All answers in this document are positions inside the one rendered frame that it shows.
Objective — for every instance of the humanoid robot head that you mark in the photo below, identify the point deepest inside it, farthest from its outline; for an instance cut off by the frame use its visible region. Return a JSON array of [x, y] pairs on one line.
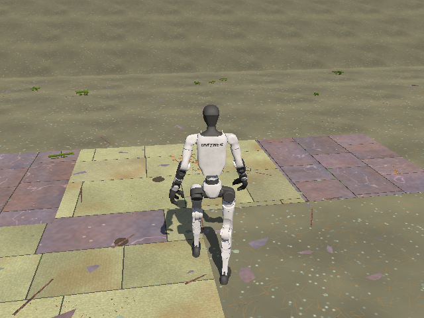
[[211, 115]]

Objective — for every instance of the left robot forearm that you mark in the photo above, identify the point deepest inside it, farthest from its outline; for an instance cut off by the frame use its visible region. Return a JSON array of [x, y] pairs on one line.
[[178, 178]]

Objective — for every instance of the robot right hand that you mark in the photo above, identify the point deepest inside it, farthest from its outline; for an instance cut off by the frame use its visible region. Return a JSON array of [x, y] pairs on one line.
[[238, 181]]

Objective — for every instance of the robot left hand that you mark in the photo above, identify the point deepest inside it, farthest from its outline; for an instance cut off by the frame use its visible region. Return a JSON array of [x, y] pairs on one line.
[[173, 195]]

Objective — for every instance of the robot right upper arm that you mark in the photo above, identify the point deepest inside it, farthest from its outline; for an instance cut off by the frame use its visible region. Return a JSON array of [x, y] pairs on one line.
[[235, 149]]

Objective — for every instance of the robot left upper arm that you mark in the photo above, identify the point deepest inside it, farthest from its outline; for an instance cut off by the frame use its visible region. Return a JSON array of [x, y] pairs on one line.
[[187, 151]]

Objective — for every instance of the left robot shin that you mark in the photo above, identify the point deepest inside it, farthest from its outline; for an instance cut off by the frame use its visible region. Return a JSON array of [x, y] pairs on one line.
[[196, 228]]

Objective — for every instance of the right robot forearm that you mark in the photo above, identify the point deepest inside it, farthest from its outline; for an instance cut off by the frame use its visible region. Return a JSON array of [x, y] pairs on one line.
[[242, 172]]

